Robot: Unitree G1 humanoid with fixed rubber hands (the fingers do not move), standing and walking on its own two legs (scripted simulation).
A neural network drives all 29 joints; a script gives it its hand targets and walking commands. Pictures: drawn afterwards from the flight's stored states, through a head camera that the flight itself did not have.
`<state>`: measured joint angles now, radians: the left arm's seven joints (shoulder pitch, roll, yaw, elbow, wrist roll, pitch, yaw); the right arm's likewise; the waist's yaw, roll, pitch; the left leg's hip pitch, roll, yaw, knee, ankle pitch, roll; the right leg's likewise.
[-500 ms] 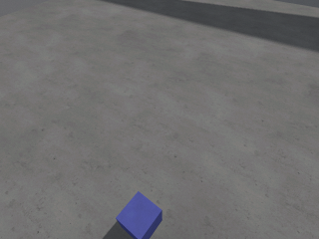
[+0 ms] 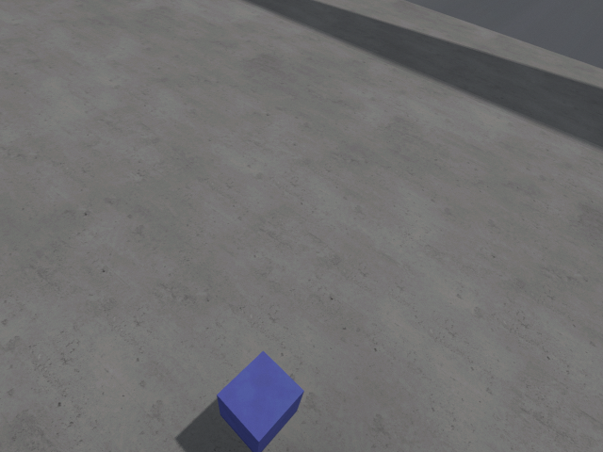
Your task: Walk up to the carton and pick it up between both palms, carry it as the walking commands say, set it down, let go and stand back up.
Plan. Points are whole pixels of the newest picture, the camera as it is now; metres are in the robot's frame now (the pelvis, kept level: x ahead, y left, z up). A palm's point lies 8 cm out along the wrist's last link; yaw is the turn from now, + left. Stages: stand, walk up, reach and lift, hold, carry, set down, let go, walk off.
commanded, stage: walk up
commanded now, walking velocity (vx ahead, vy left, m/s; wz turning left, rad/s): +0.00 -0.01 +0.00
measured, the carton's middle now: (260, 403) +0.39 +0.05 -0.67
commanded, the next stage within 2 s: none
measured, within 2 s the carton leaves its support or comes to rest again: neither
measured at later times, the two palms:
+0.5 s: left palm out of the picture -0.03 +0.24 -0.14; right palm out of the picture -0.07 -0.23 -0.11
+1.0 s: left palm out of the picture -0.07 +0.12 -0.10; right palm out of the picture +0.00 -0.34 -0.16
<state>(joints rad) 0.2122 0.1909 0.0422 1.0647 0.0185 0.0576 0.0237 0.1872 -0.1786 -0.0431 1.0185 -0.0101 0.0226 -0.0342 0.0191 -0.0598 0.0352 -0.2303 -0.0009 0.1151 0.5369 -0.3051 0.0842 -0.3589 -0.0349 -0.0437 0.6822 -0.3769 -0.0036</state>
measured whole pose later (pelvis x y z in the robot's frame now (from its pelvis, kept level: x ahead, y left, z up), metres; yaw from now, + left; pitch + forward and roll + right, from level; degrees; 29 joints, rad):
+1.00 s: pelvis -0.02 -0.11 +0.01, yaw -1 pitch -3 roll +4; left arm 0.40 0.14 0.03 1.07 0.02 -0.02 0.03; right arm 0.27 -0.22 -0.07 1.06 -0.03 0.05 0.02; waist 0.04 0.07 0.02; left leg -0.47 0.05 0.04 1.02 -0.24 -0.07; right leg -0.20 -0.09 -0.15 0.47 -0.23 -0.05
